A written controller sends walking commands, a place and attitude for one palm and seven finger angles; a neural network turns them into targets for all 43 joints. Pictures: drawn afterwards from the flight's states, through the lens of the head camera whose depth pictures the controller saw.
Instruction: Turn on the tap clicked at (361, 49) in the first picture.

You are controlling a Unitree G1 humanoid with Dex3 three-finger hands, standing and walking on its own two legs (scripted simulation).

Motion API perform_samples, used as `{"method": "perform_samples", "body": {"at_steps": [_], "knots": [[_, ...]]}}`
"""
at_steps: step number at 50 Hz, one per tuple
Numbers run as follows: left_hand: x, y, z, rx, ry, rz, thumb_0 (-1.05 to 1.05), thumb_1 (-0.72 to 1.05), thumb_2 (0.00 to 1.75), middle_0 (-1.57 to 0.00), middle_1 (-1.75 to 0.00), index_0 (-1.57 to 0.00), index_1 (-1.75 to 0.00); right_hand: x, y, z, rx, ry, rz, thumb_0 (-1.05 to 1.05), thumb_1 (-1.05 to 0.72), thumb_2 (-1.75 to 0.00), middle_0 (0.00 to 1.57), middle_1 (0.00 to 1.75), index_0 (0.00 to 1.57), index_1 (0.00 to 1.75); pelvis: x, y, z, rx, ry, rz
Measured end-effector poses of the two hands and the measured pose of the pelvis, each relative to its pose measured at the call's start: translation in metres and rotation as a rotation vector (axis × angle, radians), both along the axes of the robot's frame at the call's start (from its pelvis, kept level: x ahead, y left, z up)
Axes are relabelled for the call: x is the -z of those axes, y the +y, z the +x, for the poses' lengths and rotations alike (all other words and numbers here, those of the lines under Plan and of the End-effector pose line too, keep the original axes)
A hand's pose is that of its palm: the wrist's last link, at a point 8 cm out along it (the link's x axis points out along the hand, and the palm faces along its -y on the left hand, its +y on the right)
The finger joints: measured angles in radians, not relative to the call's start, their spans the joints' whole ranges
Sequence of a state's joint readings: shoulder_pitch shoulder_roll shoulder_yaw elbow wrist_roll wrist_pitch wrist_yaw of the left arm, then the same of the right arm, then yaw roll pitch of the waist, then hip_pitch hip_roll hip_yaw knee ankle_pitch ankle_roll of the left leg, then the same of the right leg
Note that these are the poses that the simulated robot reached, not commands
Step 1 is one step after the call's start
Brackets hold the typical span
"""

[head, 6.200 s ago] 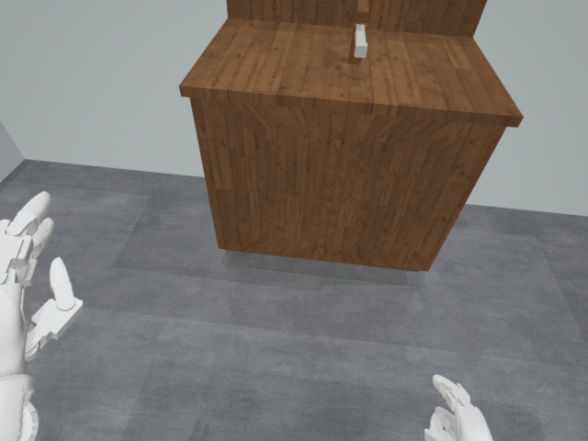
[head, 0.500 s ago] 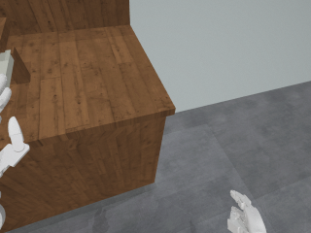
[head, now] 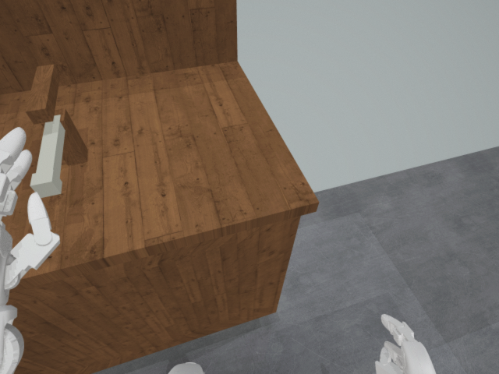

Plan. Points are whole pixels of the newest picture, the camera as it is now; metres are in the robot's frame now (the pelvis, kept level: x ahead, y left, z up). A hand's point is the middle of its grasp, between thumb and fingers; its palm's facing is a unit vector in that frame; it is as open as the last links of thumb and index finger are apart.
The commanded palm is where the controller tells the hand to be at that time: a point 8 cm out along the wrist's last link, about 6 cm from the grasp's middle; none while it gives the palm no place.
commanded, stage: come to a stop and stand still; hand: left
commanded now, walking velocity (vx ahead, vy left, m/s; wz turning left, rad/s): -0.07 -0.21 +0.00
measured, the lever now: (46, 183) +0.33 +0.33 +0.13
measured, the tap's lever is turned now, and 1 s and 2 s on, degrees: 0 0 0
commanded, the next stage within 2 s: look again from close up in 1.14 s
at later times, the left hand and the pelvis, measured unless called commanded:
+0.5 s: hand out of the picture +0.24 +0.33 +0.21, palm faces +0.51 -0.76 -0.42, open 7.5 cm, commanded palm +0.16 +0.32 +0.18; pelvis +0.00 +0.04 +0.00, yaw +1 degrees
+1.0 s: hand out of the picture +0.22 +0.35 +0.19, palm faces +0.44 -0.82 -0.38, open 7.5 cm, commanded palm +0.16 +0.39 +0.18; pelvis +0.00 +0.10 +0.00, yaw +1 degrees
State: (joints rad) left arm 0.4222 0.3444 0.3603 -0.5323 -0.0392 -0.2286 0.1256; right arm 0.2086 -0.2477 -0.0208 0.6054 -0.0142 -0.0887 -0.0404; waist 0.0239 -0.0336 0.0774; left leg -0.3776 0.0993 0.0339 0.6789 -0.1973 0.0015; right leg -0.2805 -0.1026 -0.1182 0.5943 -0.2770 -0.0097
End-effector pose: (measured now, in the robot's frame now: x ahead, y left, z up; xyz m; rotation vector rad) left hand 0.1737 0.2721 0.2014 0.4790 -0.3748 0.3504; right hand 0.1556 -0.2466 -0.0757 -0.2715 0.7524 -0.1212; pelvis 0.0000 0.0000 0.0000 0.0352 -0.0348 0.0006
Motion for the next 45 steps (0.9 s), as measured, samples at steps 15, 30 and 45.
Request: {"method": "perform_samples", "body": {"at_steps": [15,30,45], "knots": [[0.013,0.032,0.012,0.007,0.050,-0.042,0.02,0.89,0.90,-0.21,-0.30,-0.20,-0.30,-0.001,0.086,0.025,-0.080,-0.056,0.158,0.01,-0.91,-0.90,0.20,0.30,0.21,0.30,0.001,0.027,0.009,-0.009,0.015,-0.062],[-0.003,0.105,0.030,-0.062,-0.036,-0.004,0.02,0.89,0.90,-0.21,-0.30,-0.20,-0.30,-0.016,0.072,0.008,-0.062,-0.073,0.039,0.01,-0.91,-0.90,0.20,0.30,0.21,0.30,-0.001,0.061,0.002,0.006,0.016,-0.062],[0.013,0.132,0.012,-0.045,0.026,0.017,0.02,0.88,0.90,-0.22,-0.30,-0.21,-0.30,-0.011,0.129,0.015,-0.104,-0.023,0.039,0.01,-0.91,-0.90,0.20,0.30,0.20,0.30,-0.003,0.096,0.001,-0.020,0.017,-0.065]]}}
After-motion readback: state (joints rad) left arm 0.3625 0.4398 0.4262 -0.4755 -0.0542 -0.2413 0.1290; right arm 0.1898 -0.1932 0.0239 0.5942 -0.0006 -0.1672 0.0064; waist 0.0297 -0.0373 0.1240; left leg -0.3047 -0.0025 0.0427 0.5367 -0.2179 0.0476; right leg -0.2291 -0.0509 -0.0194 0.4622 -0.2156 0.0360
